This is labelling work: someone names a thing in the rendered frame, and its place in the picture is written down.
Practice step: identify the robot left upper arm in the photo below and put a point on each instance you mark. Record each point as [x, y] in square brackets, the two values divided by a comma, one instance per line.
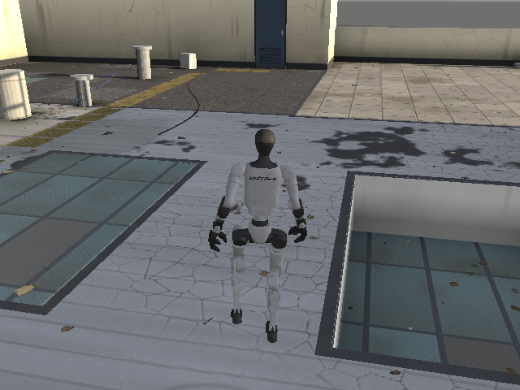
[232, 184]

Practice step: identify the right robot forearm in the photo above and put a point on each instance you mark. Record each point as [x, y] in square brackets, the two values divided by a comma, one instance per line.
[299, 216]

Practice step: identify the robot shin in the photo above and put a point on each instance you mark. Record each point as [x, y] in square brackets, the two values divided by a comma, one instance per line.
[237, 286]
[274, 304]

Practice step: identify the robot right hand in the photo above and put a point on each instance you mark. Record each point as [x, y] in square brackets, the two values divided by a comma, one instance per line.
[295, 230]

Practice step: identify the robot left hand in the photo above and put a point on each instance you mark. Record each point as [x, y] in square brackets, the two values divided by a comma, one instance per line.
[212, 239]

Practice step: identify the left robot shin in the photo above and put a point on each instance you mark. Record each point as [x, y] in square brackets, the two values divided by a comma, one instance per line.
[237, 286]

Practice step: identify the left robot forearm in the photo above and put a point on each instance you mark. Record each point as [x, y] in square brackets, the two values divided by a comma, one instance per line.
[220, 218]

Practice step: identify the right robot shin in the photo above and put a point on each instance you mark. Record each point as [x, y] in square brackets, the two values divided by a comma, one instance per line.
[274, 304]

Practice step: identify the robot right upper arm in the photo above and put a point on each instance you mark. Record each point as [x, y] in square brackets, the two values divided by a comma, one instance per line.
[291, 185]

